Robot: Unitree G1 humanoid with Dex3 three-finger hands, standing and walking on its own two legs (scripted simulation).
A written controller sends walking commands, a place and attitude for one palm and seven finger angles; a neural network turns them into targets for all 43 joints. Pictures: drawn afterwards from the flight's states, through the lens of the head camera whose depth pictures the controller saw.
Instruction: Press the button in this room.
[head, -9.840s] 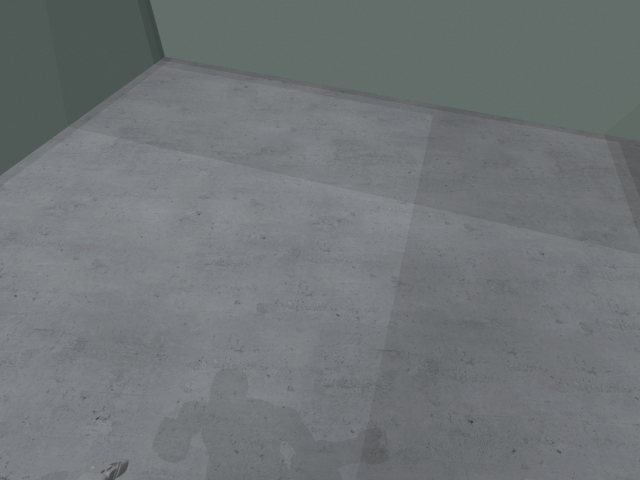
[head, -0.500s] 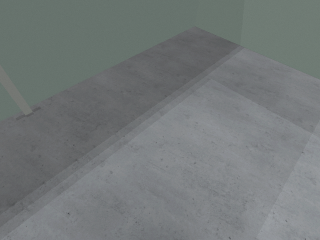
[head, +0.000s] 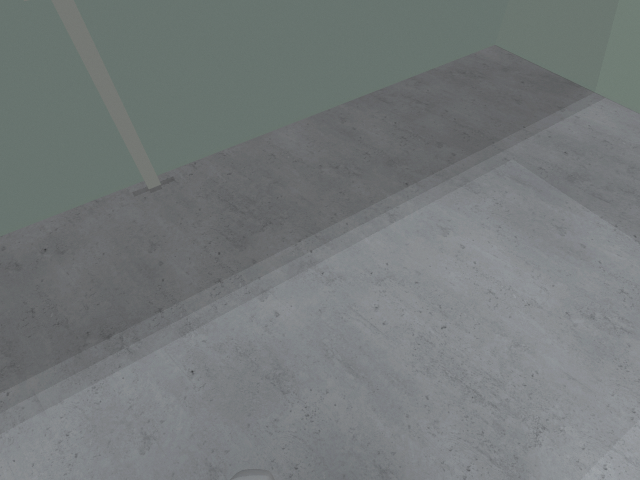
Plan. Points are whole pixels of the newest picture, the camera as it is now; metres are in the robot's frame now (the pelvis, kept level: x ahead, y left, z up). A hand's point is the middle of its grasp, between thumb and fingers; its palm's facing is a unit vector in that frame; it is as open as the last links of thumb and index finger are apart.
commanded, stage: turn or walk to find it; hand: left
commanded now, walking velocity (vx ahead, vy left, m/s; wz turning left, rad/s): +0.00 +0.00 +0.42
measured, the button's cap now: out of the picture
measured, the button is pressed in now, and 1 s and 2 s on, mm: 0 0 0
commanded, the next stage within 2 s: none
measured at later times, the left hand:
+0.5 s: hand out of the picture +0.03 +0.24 -0.16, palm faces +0.22 -0.94 -0.27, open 7.4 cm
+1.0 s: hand out of the picture -0.10 +0.15 -0.16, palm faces +0.47 -0.84 -0.27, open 7.4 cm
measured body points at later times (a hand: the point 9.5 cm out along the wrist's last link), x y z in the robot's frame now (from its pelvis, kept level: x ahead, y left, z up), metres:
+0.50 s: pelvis -0.02 +0.02 +0.00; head +0.00 +0.02 +0.45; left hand +0.02 +0.29 -0.14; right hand +0.09 -0.20 -0.15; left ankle -0.03 +0.14 -0.74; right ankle +0.00 -0.11 -0.70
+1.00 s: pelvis -0.05 -0.05 +0.00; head -0.02 -0.06 +0.45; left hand -0.13 +0.19 -0.14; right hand +0.08 -0.27 -0.16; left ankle -0.16 +0.10 -0.67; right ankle +0.00 -0.10 -0.74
